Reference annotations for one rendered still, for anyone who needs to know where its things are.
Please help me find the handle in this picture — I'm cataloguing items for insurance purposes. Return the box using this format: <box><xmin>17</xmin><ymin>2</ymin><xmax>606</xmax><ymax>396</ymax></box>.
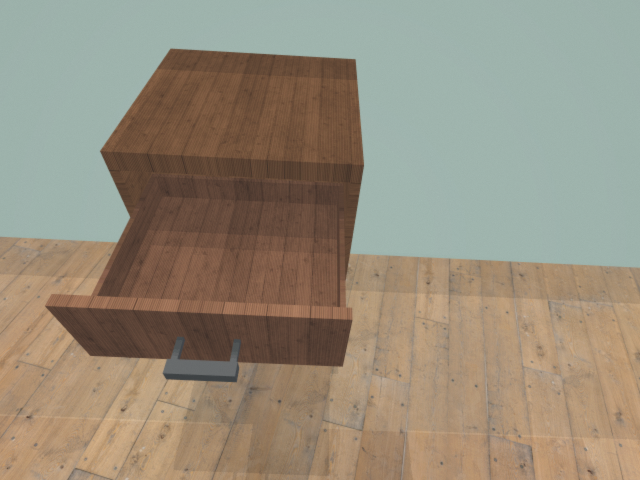
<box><xmin>163</xmin><ymin>337</ymin><xmax>241</xmax><ymax>382</ymax></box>

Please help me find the cabinet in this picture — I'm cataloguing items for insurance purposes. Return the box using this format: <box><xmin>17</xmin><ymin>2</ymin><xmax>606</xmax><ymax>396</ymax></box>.
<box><xmin>100</xmin><ymin>49</ymin><xmax>364</xmax><ymax>282</ymax></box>

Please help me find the drawer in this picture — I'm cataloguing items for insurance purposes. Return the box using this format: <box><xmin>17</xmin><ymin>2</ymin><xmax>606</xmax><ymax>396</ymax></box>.
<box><xmin>45</xmin><ymin>174</ymin><xmax>353</xmax><ymax>367</ymax></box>

